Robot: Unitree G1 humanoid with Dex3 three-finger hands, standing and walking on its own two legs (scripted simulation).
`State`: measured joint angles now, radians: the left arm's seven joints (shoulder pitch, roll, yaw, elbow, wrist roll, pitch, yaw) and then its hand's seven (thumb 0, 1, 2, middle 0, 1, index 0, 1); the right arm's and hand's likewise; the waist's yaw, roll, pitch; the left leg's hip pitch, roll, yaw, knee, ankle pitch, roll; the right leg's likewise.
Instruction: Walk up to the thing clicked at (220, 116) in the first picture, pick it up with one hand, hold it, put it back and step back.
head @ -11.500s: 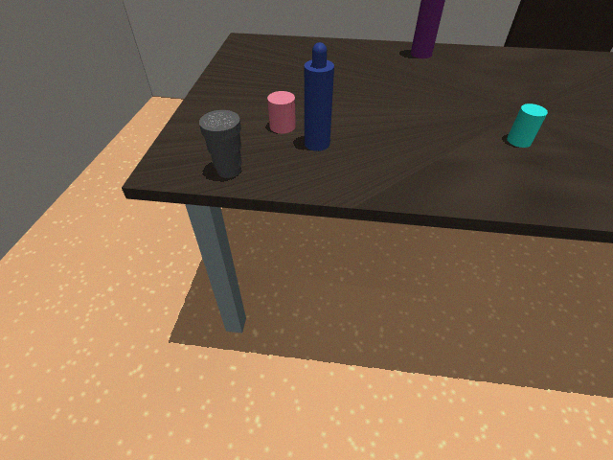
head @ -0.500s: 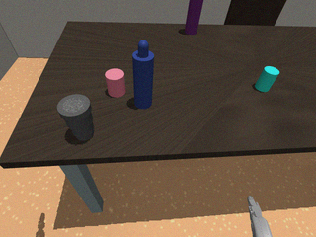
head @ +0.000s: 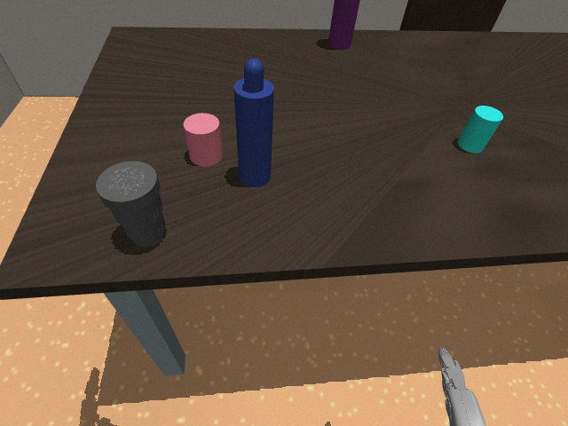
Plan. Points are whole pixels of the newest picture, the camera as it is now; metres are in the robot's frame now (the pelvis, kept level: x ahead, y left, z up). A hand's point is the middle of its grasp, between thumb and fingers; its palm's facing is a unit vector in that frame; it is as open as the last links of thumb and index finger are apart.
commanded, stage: approach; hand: left
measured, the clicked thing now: (138, 209) +0.44 +0.22 +0.06
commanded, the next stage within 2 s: close in in 0.06 s
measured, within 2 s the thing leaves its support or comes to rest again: neither
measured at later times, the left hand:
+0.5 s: hand (111, 229) +0.42 +0.26 +0.04, palm faces +0.18 -0.98 +0.02, open 17.7 cm
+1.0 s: hand (142, 223) +0.42 +0.21 +0.05, palm faces +0.19 -0.98 +0.03, open 17.6 cm
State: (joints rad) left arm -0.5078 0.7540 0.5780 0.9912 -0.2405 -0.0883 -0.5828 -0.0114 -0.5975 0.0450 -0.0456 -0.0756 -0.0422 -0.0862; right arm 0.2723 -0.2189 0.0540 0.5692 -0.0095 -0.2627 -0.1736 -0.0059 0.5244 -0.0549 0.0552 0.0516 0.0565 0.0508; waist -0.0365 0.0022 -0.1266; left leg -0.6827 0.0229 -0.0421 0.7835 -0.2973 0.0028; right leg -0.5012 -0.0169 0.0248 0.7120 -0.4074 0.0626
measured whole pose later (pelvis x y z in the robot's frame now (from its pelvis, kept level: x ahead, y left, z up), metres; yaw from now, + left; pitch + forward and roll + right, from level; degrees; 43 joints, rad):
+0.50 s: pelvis +0.00 -0.01 -0.03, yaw -1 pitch +16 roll -3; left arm -0.51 0.47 0.44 0.84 -0.22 -0.29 -0.26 -0.02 -0.61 0.03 -0.06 -0.07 -0.07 -0.07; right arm 0.33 -0.22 0.02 0.30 -0.03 -0.12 -0.04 -0.01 0.52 -0.05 0.05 0.05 0.05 0.05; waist -0.07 0.01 -0.13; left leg -0.87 0.05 -0.05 0.97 -0.38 -0.01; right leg -0.70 0.01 0.03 0.91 -0.50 0.05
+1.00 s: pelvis +0.00 -0.01 -0.02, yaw -2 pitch +13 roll -3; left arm -0.49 0.36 0.38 0.73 -0.17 -0.25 -0.09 -0.01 -0.61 0.00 -0.08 -0.04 -0.09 -0.04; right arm 0.38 -0.23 -0.05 0.19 -0.01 -0.03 -0.01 -0.01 0.50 -0.06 0.05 0.05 0.06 0.05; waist -0.09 0.01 -0.11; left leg -0.82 0.05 -0.03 0.95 -0.37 -0.01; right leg -0.65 0.01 0.05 0.91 -0.49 0.06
